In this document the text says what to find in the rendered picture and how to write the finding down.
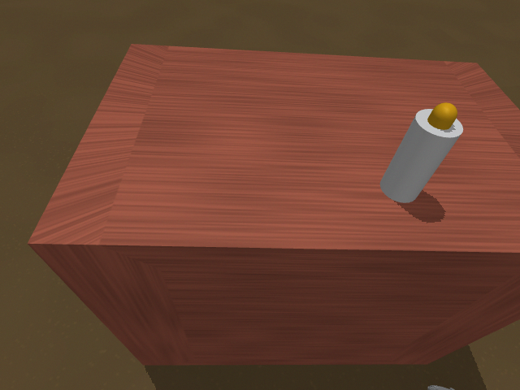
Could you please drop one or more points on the bottle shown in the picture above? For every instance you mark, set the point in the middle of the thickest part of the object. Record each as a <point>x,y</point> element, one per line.
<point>430,137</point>

